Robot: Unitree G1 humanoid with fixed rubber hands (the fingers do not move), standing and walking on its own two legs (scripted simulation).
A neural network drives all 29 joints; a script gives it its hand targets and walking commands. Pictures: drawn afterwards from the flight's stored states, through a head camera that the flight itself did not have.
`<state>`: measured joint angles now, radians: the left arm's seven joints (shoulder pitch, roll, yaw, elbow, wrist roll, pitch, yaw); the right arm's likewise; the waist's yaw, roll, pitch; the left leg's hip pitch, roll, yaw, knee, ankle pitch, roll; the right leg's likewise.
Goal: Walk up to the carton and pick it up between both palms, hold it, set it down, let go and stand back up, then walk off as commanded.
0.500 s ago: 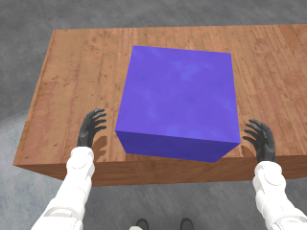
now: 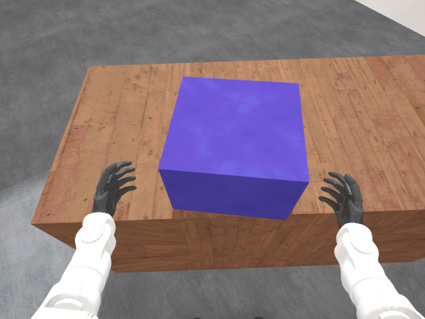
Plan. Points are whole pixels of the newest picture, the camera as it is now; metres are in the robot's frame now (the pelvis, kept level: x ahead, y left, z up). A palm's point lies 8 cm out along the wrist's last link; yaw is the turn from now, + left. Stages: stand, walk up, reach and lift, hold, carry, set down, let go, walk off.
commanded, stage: set down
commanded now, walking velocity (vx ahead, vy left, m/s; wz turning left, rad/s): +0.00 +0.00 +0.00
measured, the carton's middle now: (234, 147) +0.50 -0.02 -0.04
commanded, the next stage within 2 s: none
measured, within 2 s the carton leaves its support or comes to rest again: neither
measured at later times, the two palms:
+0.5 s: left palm (90, 252) +0.25 +0.25 -0.01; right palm (364, 253) +0.25 -0.23 -0.01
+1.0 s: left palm (82, 289) +0.20 +0.25 -0.02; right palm (361, 285) +0.20 -0.22 -0.02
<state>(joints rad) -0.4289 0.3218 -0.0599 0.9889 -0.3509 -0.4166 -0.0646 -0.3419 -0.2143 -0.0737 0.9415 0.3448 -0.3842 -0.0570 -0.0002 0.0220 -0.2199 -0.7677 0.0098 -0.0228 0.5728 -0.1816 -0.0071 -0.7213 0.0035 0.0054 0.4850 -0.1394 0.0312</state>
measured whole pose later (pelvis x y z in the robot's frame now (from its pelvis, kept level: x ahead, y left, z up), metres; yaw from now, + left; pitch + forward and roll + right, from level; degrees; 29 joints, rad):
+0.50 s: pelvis +0.02 +0.00 +0.01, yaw +1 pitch +7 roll -2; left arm 0.05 0.33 -0.06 0.61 -0.36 -0.36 -0.07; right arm 0.07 -0.18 -0.05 0.61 0.32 -0.36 -0.08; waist 0.00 0.01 -0.09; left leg -0.44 0.01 -0.02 0.57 -0.26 -0.01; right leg -0.40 0.00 0.01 0.49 -0.21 0.03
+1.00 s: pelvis +0.01 +0.00 +0.01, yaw +1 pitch +0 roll -2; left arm 0.16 0.33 -0.06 0.58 -0.35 -0.27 -0.05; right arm 0.18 -0.12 -0.05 0.56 0.18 -0.28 -0.06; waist 0.00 0.01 -0.04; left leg -0.32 0.01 -0.02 0.57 -0.26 -0.01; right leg -0.28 0.00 0.01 0.48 -0.21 0.03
